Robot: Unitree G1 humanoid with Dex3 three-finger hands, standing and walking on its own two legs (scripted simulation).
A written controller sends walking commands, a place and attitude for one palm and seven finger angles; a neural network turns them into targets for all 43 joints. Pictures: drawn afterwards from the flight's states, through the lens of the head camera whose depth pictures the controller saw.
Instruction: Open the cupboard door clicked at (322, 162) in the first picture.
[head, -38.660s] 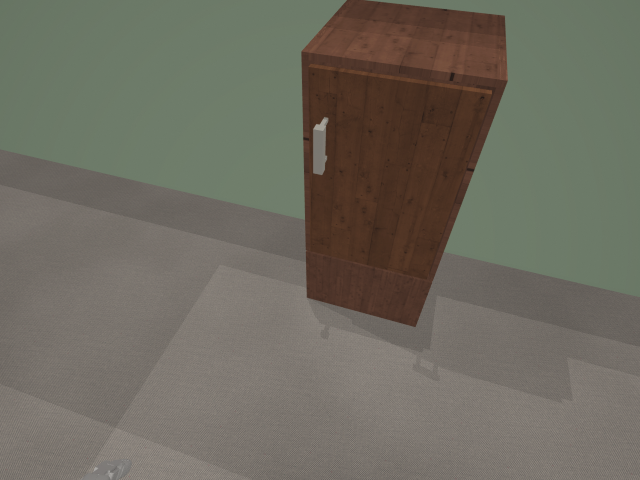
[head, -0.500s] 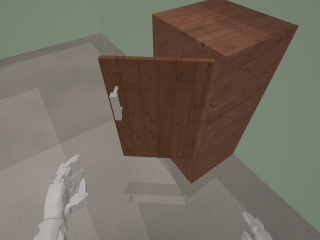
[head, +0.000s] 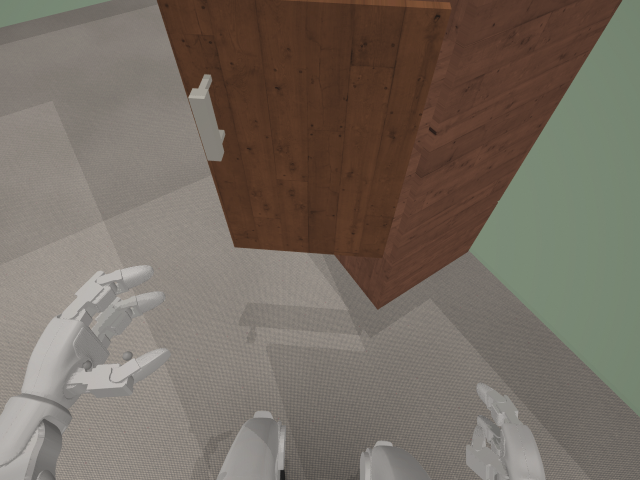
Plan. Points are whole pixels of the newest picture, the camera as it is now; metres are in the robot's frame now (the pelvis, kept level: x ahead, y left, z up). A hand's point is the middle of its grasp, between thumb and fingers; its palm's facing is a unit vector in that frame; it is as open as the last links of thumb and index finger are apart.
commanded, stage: raise the hand with hooked fingers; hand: left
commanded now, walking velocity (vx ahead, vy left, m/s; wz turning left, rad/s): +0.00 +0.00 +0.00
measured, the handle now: (211, 118) +0.62 +0.21 +0.06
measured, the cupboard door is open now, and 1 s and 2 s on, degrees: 52 52 52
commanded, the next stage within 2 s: move the hooked fingers beside the handle in 1.38 s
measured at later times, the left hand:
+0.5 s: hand (56, 330) +0.26 +0.30 +0.07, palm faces +0.01 -1.00 -0.07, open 13.3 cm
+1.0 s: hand (62, 298) +0.29 +0.31 +0.07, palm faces -0.04 -1.00 -0.04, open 14.0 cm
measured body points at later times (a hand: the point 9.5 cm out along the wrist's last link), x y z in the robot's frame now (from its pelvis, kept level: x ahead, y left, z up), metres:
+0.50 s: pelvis +0.00 +0.05 +0.02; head +0.07 +0.08 +0.46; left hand +0.25 +0.35 +0.08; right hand +0.18 -0.19 -0.04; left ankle +0.07 +0.13 -0.63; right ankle +0.00 -0.09 -0.63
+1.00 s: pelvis +0.01 +0.04 +0.02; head +0.08 +0.06 +0.47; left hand +0.29 +0.36 +0.08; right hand +0.15 -0.22 -0.06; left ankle +0.07 +0.13 -0.63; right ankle +0.00 -0.09 -0.63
